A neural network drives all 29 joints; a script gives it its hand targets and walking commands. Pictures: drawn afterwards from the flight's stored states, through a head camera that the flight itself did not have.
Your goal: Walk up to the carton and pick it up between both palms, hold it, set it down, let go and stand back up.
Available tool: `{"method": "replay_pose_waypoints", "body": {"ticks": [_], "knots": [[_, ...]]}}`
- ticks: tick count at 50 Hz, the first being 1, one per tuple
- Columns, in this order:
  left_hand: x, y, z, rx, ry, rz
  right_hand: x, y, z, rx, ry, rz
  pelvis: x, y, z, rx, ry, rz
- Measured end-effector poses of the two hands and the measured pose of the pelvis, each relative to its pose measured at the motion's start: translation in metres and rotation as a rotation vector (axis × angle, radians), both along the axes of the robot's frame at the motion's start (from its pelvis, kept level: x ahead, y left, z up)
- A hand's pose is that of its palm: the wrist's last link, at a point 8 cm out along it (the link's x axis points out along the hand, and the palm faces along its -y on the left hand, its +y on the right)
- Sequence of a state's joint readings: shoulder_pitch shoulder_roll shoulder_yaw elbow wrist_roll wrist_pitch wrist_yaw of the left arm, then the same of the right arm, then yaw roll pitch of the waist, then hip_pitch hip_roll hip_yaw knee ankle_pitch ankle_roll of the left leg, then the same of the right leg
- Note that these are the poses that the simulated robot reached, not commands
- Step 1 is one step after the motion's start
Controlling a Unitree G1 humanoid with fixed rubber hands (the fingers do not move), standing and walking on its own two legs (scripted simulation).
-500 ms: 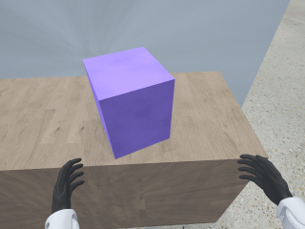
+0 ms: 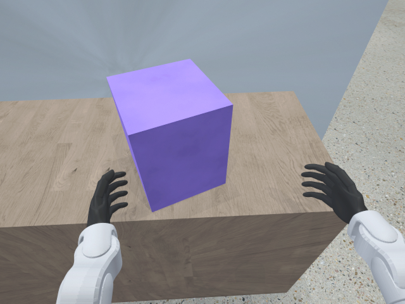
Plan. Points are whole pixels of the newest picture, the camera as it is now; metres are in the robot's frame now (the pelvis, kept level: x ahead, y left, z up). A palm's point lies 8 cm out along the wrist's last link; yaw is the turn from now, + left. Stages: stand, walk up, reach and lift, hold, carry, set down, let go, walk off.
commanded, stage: reach and lift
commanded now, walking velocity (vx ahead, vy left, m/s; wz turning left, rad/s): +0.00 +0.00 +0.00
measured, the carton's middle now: (171, 134) +0.49 +0.09 +0.08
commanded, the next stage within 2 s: none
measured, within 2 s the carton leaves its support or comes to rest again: neither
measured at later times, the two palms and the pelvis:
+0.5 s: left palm (94, 177) +0.30 +0.20 +0.15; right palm (326, 157) +0.35 -0.21 +0.14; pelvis -0.02 +0.00 +0.00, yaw +0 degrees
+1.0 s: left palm (91, 149) +0.34 +0.21 +0.18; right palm (302, 119) +0.41 -0.17 +0.18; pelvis -0.01 +0.00 +0.00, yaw +0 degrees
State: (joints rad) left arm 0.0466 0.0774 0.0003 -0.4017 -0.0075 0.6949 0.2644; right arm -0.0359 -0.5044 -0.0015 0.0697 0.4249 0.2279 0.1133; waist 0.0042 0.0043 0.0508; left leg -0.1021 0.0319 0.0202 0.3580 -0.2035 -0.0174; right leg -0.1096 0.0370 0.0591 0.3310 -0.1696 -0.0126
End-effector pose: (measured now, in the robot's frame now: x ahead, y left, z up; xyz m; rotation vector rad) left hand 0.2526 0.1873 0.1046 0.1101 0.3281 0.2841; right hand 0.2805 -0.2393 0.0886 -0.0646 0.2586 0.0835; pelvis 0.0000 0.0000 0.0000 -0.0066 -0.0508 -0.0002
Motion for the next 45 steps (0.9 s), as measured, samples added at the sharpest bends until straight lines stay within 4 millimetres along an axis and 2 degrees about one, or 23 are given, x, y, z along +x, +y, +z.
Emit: {"method": "replay_pose_waypoints", "body": {"ticks": [8,15,24,32,38,45], "knots": [[0.007,0.007,0.025,0.004,-0.06,0.041,0.02,0.014,0.022,0.004,-0.037,0.028,-0.006,0.0,0.0,0.0,-0.008,0.0],[0.02,0.01,0.05,-0.004,-0.108,0.055,0.036,0.016,0.027,0.003,-0.002,0.021,-0.015,-0.001,0.0,0.001,-0.019,0.0],[0.047,0.011,0.048,-0.016,-0.035,0.065,0.068,0.025,0.045,0.007,-0.009,0.033,-0.018,-0.001,0.0,0.001,0.017,-0.001],[0.06,0.015,0.049,-0.019,-0.031,0.076,0.101,0.038,0.056,0.001,-0.015,0.061,-0.012,-0.001,0.0,0.001,0.055,-0.001],[0.07,0.016,0.057,-0.026,-0.056,0.073,0.112,0.045,0.059,0.001,-0.01,0.067,-0.01,-0.001,0.0,0.001,0.067,-0.001],[0.077,0.016,0.075,-0.031,-0.088,0.069,0.121,0.055,0.076,0.004,-0.034,0.087,-0.011,-0.001,0.0,0.001,0.068,-0.001]]}}
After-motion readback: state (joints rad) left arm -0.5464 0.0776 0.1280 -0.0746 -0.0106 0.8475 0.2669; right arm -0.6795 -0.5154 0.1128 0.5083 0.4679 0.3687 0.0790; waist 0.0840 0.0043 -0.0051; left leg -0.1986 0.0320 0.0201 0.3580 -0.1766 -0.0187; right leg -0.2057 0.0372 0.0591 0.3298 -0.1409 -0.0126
